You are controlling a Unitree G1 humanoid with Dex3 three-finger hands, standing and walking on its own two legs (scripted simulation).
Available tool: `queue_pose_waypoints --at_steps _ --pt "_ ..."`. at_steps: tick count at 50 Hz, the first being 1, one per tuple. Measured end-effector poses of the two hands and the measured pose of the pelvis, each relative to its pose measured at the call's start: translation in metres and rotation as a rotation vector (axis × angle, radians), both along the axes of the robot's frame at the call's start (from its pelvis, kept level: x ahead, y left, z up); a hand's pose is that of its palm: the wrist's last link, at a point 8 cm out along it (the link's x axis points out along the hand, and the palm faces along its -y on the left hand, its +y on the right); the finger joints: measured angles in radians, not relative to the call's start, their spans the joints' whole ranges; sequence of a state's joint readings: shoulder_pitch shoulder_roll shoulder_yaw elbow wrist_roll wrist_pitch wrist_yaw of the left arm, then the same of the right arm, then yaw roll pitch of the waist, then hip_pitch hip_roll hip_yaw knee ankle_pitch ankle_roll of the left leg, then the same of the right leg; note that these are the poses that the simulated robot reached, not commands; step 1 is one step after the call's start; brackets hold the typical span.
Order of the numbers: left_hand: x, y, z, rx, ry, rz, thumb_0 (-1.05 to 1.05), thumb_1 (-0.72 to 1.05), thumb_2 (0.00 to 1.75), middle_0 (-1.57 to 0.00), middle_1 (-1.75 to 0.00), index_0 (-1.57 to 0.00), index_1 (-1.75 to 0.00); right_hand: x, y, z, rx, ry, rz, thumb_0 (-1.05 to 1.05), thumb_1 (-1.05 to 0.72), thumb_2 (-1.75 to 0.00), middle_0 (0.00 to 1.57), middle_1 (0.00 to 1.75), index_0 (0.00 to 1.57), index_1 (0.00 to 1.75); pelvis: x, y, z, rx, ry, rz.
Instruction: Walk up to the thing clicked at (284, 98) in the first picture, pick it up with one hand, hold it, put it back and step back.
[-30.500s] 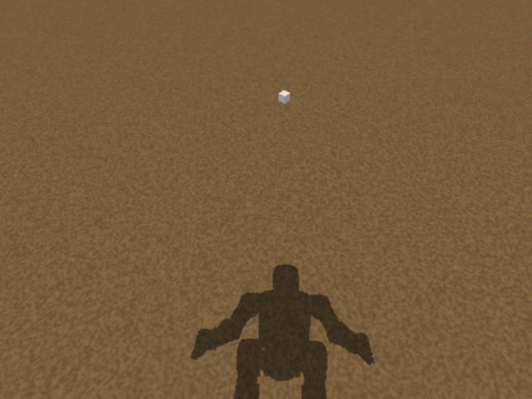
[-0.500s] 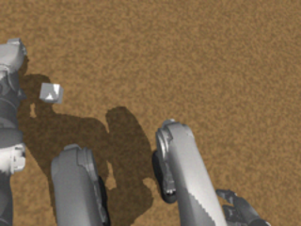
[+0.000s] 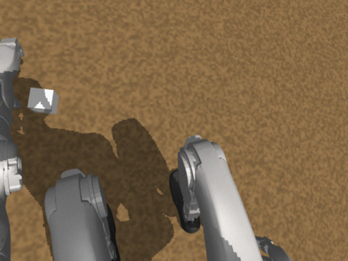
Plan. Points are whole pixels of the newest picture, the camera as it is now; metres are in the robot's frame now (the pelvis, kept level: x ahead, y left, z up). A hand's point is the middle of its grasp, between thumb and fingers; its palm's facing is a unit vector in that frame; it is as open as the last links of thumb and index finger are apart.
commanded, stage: home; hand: left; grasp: from above
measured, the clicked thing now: (44, 101) +0.54 +0.24 -0.31
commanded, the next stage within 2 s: none
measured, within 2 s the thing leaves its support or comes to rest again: neither
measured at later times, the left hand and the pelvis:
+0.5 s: hand out of the picture +0.41 +0.26 -0.01, palm faces -0.34 -0.48 -0.81, open 8.0 cm; pelvis +0.01 +0.00 +0.10, yaw +3 degrees
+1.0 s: hand out of the picture +0.28 +0.20 +0.19, palm faces +0.03 -0.94 -0.35, open 7.4 cm; pelvis +0.04 -0.01 +0.29, yaw +6 degrees
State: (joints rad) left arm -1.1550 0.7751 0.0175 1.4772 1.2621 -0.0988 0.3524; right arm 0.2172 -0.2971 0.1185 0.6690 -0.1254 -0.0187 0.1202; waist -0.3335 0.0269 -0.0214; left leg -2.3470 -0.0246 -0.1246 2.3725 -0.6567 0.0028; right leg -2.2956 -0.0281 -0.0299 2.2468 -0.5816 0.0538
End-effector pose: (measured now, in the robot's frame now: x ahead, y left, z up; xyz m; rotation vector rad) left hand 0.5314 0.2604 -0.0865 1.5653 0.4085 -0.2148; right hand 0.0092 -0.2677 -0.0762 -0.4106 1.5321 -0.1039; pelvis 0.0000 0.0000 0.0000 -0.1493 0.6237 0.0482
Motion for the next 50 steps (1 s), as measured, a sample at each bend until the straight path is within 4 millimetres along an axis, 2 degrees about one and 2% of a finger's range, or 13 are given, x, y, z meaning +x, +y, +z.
queue_pose_waypoints --at_steps 6,12,17,21,27,31,35,41,50 --pt "0.005 0.000 0.008 -0.024 0.055 0.040 0.00 -0.22 0.85 -0.33 -0.74 -0.31 -0.76 0.003 0.010 -0.001 0.044 -0.009 -0.014 0.00 -0.91 -0.90 0.20 0.30 0.21 0.30 0.004 0.001 0.007 0.001 0.007 -0.001" --pt "-0.004 -0.001 0.024 -0.102 0.047 0.043 0.00 0.02 0.89 -0.27 -0.64 -0.26 -0.66 0.007 0.005 0.010 0.045 0.003 -0.025 0.00 -0.90 -0.90 0.20 0.30 0.21 0.30 0.006 0.001 0.018 -0.001 0.016 0.007" --pt "-0.037 0.006 0.061 -0.210 0.000 0.108 0.00 0.28 0.93 -0.25 -0.56 -0.24 -0.57 0.026 -0.005 0.024 0.043 -0.028 -0.041 0.00 -0.90 -0.90 0.20 0.30 0.21 0.30 0.008 0.002 0.041 0.010 0.026 0.019" --pt "-0.075 0.017 0.097 -0.311 -0.005 0.214 0.00 0.52 0.96 -0.24 -0.49 -0.23 -0.50 0.059 -0.008 0.043 0.047 -0.108 -0.033 0.00 -0.90 -0.90 0.20 0.30 0.20 0.30 0.008 0.001 0.071 0.028 0.020 0.022" --pt "-0.134 0.018 0.147 -0.472 0.045 0.341 0.00 0.76 0.93 -0.22 -0.38 -0.22 -0.38 0.125 -0.001 0.086 0.066 -0.302 0.025 0.00 -0.90 -0.90 0.20 0.30 0.20 0.30 0.008 0.000 0.120 0.047 -0.013 0.031" --pt "-0.165 0.012 0.176 -0.583 0.051 0.419 0.00 0.83 0.91 -0.22 -0.34 -0.22 -0.34 0.166 0.009 0.122 0.081 -0.441 0.066 0.00 -0.90 -0.90 0.20 0.30 0.20 0.30 0.009 -0.001 0.150 0.061 -0.050 0.039" --pt "-0.193 0.005 0.203 -0.678 0.049 0.512 0.00 0.87 0.91 -0.21 -0.32 -0.21 -0.32 0.195 0.021 0.159 0.102 -0.560 0.086 0.00 -0.90 -0.90 0.20 0.30 0.20 0.30 0.011 -0.003 0.180 0.073 -0.086 0.046" --pt "-0.228 -0.006 0.245 -0.829 0.047 0.664 0.01 0.89 0.90 -0.21 -0.30 -0.21 -0.31 0.215 0.035 0.209 0.132 -0.666 0.083 0.00 -0.90 -0.90 0.20 0.30 0.20 0.30 0.018 -0.006 0.222 0.090 -0.146 0.052" --pt "-0.267 -0.019 0.313 -1.011 0.063 0.835 0.01 0.90 0.90 -0.21 -0.30 -0.21 -0.30 0.211 0.040 0.276 0.126 -0.723 0.043 0.01 -0.90 -0.90 0.20 0.30 0.21 0.30 0.035 -0.007 0.286 0.108 -0.242 0.054"
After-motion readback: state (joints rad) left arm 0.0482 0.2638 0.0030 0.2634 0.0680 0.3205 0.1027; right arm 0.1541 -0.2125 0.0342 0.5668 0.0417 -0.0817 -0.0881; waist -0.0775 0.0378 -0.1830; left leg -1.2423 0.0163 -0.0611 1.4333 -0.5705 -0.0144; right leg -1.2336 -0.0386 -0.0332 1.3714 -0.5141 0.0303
